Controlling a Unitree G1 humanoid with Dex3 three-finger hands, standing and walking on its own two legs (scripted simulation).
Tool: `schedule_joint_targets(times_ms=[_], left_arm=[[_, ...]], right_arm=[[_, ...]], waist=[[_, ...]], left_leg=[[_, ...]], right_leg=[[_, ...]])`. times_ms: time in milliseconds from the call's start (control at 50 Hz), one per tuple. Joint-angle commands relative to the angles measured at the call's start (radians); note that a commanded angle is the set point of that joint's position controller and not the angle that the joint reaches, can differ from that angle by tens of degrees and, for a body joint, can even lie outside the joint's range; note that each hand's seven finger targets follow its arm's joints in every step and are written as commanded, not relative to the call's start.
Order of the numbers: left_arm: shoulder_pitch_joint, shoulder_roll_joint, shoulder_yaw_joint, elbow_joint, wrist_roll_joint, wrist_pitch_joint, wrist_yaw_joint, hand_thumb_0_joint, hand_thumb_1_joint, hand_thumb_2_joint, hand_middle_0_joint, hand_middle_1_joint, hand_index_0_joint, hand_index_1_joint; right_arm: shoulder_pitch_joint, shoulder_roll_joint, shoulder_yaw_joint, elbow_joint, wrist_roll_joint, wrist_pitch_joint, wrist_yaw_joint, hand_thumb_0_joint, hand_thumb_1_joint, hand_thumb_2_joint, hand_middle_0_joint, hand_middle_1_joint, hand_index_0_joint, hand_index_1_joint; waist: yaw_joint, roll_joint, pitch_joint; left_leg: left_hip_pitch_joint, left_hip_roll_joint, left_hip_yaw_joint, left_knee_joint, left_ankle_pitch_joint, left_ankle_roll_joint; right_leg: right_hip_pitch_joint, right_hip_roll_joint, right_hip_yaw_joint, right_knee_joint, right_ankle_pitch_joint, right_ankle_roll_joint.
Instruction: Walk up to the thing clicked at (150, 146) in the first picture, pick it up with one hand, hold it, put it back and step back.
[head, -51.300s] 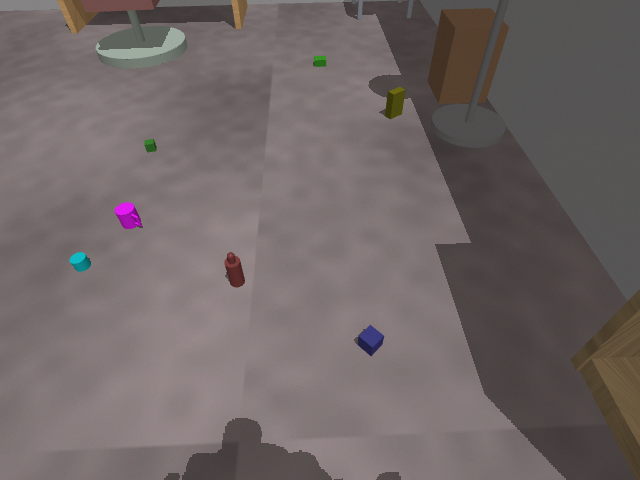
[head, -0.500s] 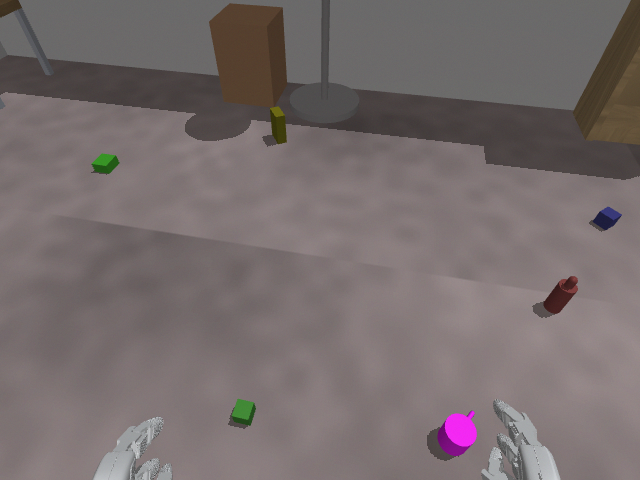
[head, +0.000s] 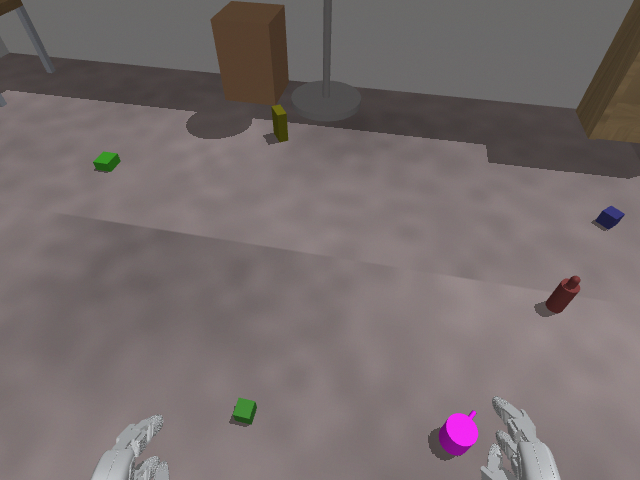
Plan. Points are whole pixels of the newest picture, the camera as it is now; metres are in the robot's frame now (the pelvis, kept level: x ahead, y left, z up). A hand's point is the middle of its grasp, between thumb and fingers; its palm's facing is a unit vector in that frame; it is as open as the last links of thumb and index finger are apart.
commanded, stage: home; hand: left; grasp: from above
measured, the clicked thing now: (245, 411) +0.47 +0.21 -0.69
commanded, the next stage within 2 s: stand in 0.72 s
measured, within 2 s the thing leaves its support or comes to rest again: neither
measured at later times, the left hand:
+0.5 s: hand out of the picture +0.17 +0.18 -0.04, palm faces +0.05 -0.97 -0.22, open 7.4 cm
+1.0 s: hand out of the picture +0.15 +0.21 -0.09, palm faces +0.02 -0.94 -0.34, open 7.4 cm
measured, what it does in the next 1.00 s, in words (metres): stands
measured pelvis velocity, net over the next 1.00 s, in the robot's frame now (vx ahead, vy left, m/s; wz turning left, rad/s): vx -0.01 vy -0.01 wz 0.00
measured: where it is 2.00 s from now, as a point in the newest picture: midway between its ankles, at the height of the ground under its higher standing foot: outside the picture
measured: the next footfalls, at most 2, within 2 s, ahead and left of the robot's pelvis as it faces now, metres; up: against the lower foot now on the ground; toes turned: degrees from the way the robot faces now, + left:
none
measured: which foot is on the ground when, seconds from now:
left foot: down 0.00-1.00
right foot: down 0.00-1.00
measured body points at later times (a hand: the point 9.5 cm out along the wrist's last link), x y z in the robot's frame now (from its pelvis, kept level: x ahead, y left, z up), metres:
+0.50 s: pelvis +0.00 +0.00 +0.00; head +0.02 +0.00 +0.45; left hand +0.16 +0.23 -0.03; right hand +0.16 -0.25 -0.07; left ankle +0.01 +0.11 -0.68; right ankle +0.00 -0.13 -0.68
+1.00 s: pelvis -0.01 -0.01 +0.02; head +0.02 +0.00 +0.47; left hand +0.15 +0.26 -0.06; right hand +0.13 -0.27 -0.09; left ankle +0.01 +0.11 -0.68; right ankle +0.00 -0.13 -0.68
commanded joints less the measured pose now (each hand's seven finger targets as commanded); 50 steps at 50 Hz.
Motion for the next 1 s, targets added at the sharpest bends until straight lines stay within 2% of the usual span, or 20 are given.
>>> schedule_joint_targets(times_ms=[0, 20, 180, 200, 260, 300, 400, 420, 540, 560, 600, 640, 660, 780, 800, 820, 840, 860, 900, 980], left_arm=[[-0.005, 0.098, 0.049, -0.183, 0.008, -0.046, 0.003, 0.000, 0.890, 0.894, -0.199, -0.297, -0.199, -0.297], [-0.026, 0.122, 0.069, -0.206, 0.006, -0.050, 0.006, 0.000, 0.886, 0.892, -0.198, -0.296, -0.198, -0.297], [-0.001, 0.088, 0.046, -0.182, 0.009, -0.047, 0.007, 0.000, 0.899, 0.899, -0.200, -0.299, -0.200, -0.299], [-0.029, 0.123, 0.073, -0.232, 0.008, -0.052, 0.010, 0.000, 0.899, 0.899, -0.200, -0.299, -0.200, -0.299], [-0.005, 0.098, 0.045, -0.188, 0.012, -0.050, 0.007, 0.000, 0.899, 0.899, -0.200, -0.299, -0.200, -0.299], [-0.028, 0.125, 0.073, -0.216, 0.008, -0.055, 0.009, 0.000, 0.900, 0.900, -0.200, -0.299, -0.200, -0.299], [-0.004, 0.089, 0.040, -0.183, 0.009, -0.050, 0.006, 0.000, 0.900, 0.900, -0.200, -0.299, -0.200, -0.299], [-0.018, 0.111, 0.062, -0.211, 0.004, -0.050, 0.008, 0.000, 0.900, 0.900, -0.200, -0.299, -0.200, -0.299], [-0.008, 0.098, 0.053, -0.191, 0.005, -0.050, 0.005, 0.000, 0.900, 0.899, -0.200, -0.299, -0.200, -0.299], [-0.018, 0.120, 0.071, -0.218, 0.007, -0.052, 0.008, 0.000, 0.900, 0.900, -0.200, -0.299, -0.200, -0.299], [0.002, 0.093, 0.048, -0.182, 0.007, -0.052, 0.006, 0.000, 0.900, 0.900, -0.200, -0.299, -0.200, -0.299], [-0.007, 0.122, 0.074, -0.215, 0.008, -0.058, 0.011, 0.000, 0.899, 0.899, -0.200, -0.298, -0.200, -0.298], [0.021, 0.095, 0.048, -0.181, 0.010, -0.056, 0.009, 0.000, 0.900, 0.899, -0.200, -0.298, -0.200, -0.299], [-0.020, 0.118, 0.069, -0.209, 0.009, -0.058, 0.011, 0.000, 0.900, 0.899, -0.200, -0.299, -0.200, -0.299], [-0.299, 0.175, 0.056, 0.142, 0.128, -0.259, 0.044, 0.000, 0.900, 0.900, -0.200, -0.301, -0.200, -0.300], [-0.195, 0.189, 0.076, 0.333, 0.127, -0.325, 0.038, 0.000, 0.900, 0.900, -0.200, -0.300, -0.200, -0.301], [-0.193, 0.203, 0.075, 0.381, 0.133, -0.356, 0.033, 0.000, 0.900, 0.900, -0.200, -0.300, -0.200, -0.301], [-0.222, 0.206, 0.067, 0.408, 0.133, -0.373, 0.026, 0.000, 0.900, 0.900, -0.200, -0.300, -0.200, -0.301], [-0.253, 0.211, 0.060, 0.486, 0.124, -0.398, 0.018, 0.000, 0.900, 0.900, -0.200, -0.300, -0.200, -0.301], [-0.303, 0.201, 0.064, 0.642, 0.108, -0.419, 0.017, 0.000, 0.900, 0.900, -0.200, -0.300, -0.200, -0.301]], right_arm=[[-0.063, -0.122, -0.055, -0.157, -0.003, -0.058, -0.014, 0.000, -0.900, -0.900, 0.200, 0.300, 0.200, 0.300], [-0.062, -0.132, -0.060, -0.165, -0.003, -0.056, -0.015, 0.000, -0.900, -0.900, 0.200, 0.300, 0.200, 0.300], [-0.061, -0.120, -0.057, -0.163, -0.003, -0.054, -0.014, 0.000, -0.900, -0.900, 0.200, 0.300, 0.200, 0.300], [-0.059, -0.130, -0.063, -0.169, -0.004, -0.055, -0.014, 0.000, -0.900, -0.900, 0.200, 0.300, 0.200, 0.300], [-0.056, -0.123, -0.058, -0.160, -0.004, -0.053, -0.014, 0.000, -0.900, -0.900, 0.200, 0.300, 0.200, 0.300], [-0.061, -0.129, -0.062, -0.168, -0.003, -0.054, -0.015, 0.000, -0.900, -0.900, 0.200, 0.300, 0.200, 0.300], [-0.058, -0.121, -0.057, -0.164, -0.005, -0.051, -0.013, 0.000, -0.900, -0.900, 0.200, 0.300, 0.200, 0.300], [-0.064, -0.130, -0.064, -0.175, -0.003, -0.051, -0.014, 0.000, -0.900, -0.900, 0.200, 0.300, 0.200, 0.300], [-0.054, -0.124, -0.059, -0.162, -0.003, -0.049, -0.011, 0.000, -0.900, -0.900, 0.200, 0.300, 0.200, 0.300], [-0.065, -0.128, -0.065, -0.175, -0.001, -0.050, -0.014, 0.000, -0.900, -0.900, 0.200, 0.300, 0.200, 0.300], [-0.053, -0.122, -0.059, -0.162, -0.001, -0.048, -0.012, 0.000, -0.900, -0.900, 0.200, 0.300, 0.200, 0.300], [-0.052, -0.129, -0.066, -0.171, -0.005, -0.047, -0.013, 0.000, -0.899, -0.900, 0.200, 0.300, 0.200, 0.300], [-0.047, -0.125, -0.064, -0.161, -0.004, -0.045, -0.010, 0.000, -0.900, -0.900, 0.200, 0.300, 0.200, 0.300], [-0.068, -0.128, -0.065, -0.177, -0.003, -0.042, -0.011, 0.000, -0.900, -0.900, 0.200, 0.300, 0.200, 0.300], [-0.130, -0.235, -0.103, 0.078, -0.122, 0.065, 0.049, 0.000, -0.901, -0.899, 0.199, 0.299, 0.199, 0.299], [-0.138, -0.237, -0.118, 0.097, -0.126, 0.107, 0.080, 0.000, -0.900, -0.900, 0.200, 0.300, 0.200, 0.300], [-0.127, -0.233, -0.116, 0.089, -0.126, 0.127, 0.099, 0.000, -0.900, -0.900, 0.200, 0.300, 0.200, 0.300], [-0.102, -0.230, -0.111, 0.088, -0.128, 0.139, 0.113, 0.000, -0.900, -0.900, 0.200, 0.300, 0.200, 0.300], [-0.114, -0.202, -0.106, 0.123, -0.082, 0.149, 0.147, 0.000, -0.900, -0.900, 0.200, 0.300, 0.200, 0.300], [-0.145, -0.205, -0.120, 0.183, -0.063, 0.166, 0.168, 0.000, -0.900, -0.900, 0.200, 0.300, 0.200, 0.300]], waist=[[-0.003, -0.007, -0.089], [-0.003, -0.005, -0.088], [-0.003, 0.001, -0.089], [0.000, -0.001, -0.103], [-0.008, -0.003, -0.083], [-0.001, 0.008, -0.084], [-0.008, -0.012, -0.078], [-0.004, -0.009, -0.086], [-0.007, 0.000, -0.070], [-0.002, -0.001, -0.094], [-0.006, -0.014, -0.084], [-0.004, 0.001, -0.127], [-0.005, -0.006, -0.115], [-0.003, -0.014, -0.082], [0.068, -0.076, 0.132], [0.074, -0.116, 0.054], [0.056, -0.133, 0.033], [0.032, -0.089, 0.055], [0.052, -0.047, 0.017], [0.062, -0.096, 0.028]], left_leg=[[0.100, -0.019, -0.005, -0.163, 0.208, 0.015], [0.100, -0.020, 0.000, -0.159, 0.207, 0.017], [0.100, -0.017, -0.008, -0.167, 0.201, 0.012], [0.099, -0.017, -0.008, -0.166, 0.203, 0.013], [0.100, -0.017, -0.007, -0.165, 0.211, 0.013], [0.100, -0.016, -0.007, -0.164, 0.204, 0.014], [0.093, -0.019, -0.005, -0.160, 0.194, 0.015], [0.088, -0.021, -0.002, -0.157, 0.193, 0.016], [0.093, -0.017, -0.005, -0.160, 0.195, 0.013], [0.096, -0.019, -0.001, -0.153, 0.203, 0.015], [0.096, -0.019, -0.002, -0.151, 0.222, 0.015], [0.116, -0.019, -0.001, -0.141, 0.275, 0.013], [0.116, -0.017, -0.005, -0.144, 0.285, 0.011], [0.093, -0.019, -0.002, -0.149, 0.224, 0.015], [0.131, 0.026, -0.047, -0.231, 0.432, 0.053], [0.199, 0.015, -0.009, -0.223, 0.452, 0.065], [0.242, 0.007, -0.003, -0.221, 0.445, 0.066], [0.221, 0.009, -0.028, -0.254, 0.375, 0.064], [0.280, 0.005, -0.029, -0.296, 0.302, 0.070], [0.344, 0.008, -0.032, -0.336, 0.281, 0.057]], right_leg=[[0.043, 0.030, 0.002, -0.144, 0.177, -0.016], [0.045, 0.029, 0.004, -0.148, 0.178, -0.015], [0.036, 0.031, -0.003, -0.140, 0.168, -0.017], [0.043, 0.031, -0.003, -0.139, 0.171, -0.016], [0.037, 0.032, 0.000, -0.135, 0.178, -0.017], [0.037, 0.029, 0.001, -0.138, 0.174, -0.016], [0.028, 0.031, 0.000, -0.140, 0.167, -0.015], [0.039, 0.028, 0.001, -0.144, 0.167, -0.014], [0.027, 0.031, 0.000, -0.136, 0.167, -0.015], [0.037, 0.028, 0.004, -0.140, 0.176, -0.014], [0.037, 0.030, 0.003, -0.134, 0.191, -0.014], [0.059, 0.030, 0.002, -0.123, 0.239, -0.015], [0.052, 0.032, -0.001, -0.118, 0.243, -0.017], [0.044, 0.029, 0.000, -0.137, 0.197, -0.013], [0.217, -0.048, 0.080, -0.172, 0.223, -0.053], [0.248, -0.059, 0.134, -0.207, 0.245, -0.084], [0.234, -0.073, 0.159, -0.218, 0.270, -0.096], [0.221, -0.063, 0.160, -0.229, 0.231, -0.092], [0.295, -0.081, 0.146, -0.234, 0.243, -0.068], [0.295, -0.097, 0.154, -0.308, 0.213, -0.054]])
